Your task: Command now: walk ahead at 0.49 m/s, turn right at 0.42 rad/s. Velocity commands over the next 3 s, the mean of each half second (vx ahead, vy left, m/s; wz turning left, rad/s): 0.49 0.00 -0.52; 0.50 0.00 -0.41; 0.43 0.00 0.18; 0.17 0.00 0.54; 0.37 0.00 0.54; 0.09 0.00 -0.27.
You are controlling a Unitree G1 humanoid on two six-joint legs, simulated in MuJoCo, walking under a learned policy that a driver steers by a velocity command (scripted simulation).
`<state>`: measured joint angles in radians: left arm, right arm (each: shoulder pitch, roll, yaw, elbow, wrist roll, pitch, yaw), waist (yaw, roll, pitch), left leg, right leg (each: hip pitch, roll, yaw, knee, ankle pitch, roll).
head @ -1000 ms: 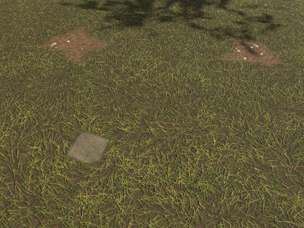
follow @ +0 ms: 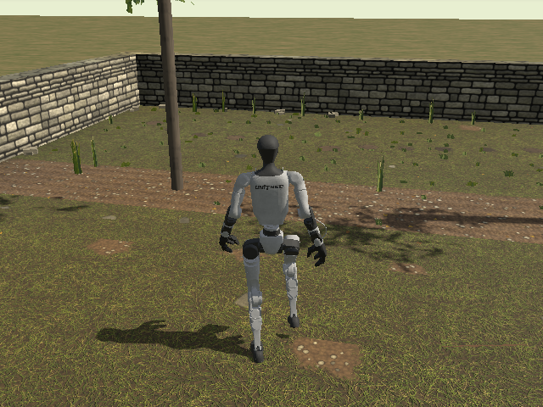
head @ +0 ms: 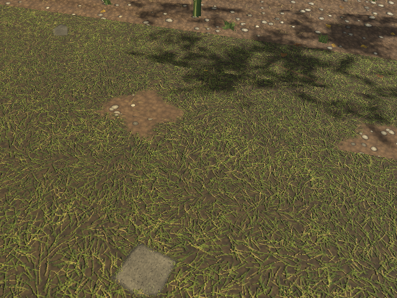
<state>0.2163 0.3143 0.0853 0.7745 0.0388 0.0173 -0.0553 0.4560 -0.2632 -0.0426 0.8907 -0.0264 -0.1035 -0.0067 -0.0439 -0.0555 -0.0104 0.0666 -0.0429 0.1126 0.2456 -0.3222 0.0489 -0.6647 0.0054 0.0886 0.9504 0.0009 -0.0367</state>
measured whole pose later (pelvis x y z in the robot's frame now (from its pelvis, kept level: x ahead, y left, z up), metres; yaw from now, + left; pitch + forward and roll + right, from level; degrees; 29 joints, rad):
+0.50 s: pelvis +0.30 -0.08 -0.14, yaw -18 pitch +1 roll -2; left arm 0.33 0.23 0.05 0.93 0.01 -0.03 0.00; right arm 0.15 -0.22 0.00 0.80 -0.05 -0.04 0.00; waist 0.00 0.02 0.11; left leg -0.71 0.14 -0.04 1.13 -0.27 -0.04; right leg -0.24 0.16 0.01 0.45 -0.22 -0.12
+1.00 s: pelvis +0.55 -0.12 -0.13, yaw -30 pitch +0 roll +0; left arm 0.18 0.28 0.06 0.82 0.03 0.00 -0.03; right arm 0.43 -0.23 -0.05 0.94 -0.01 -0.08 0.01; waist -0.04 -0.05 0.02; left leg -0.10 -0.02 0.08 0.31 -0.22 0.04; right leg -0.60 -0.01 0.08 0.86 -0.13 -0.03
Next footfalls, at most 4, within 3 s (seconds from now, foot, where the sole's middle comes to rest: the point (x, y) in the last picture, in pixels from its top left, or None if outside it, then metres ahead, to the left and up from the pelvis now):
0.26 right None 0.33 -0.15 -0.91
0.68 left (197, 292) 0.60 -0.03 -0.91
1.18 right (273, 270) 0.68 -0.33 -0.91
1.80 left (239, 219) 1.00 -0.25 -1.05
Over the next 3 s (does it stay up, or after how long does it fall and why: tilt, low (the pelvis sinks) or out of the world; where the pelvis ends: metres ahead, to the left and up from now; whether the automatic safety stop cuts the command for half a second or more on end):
stays up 1.07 -0.36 -0.28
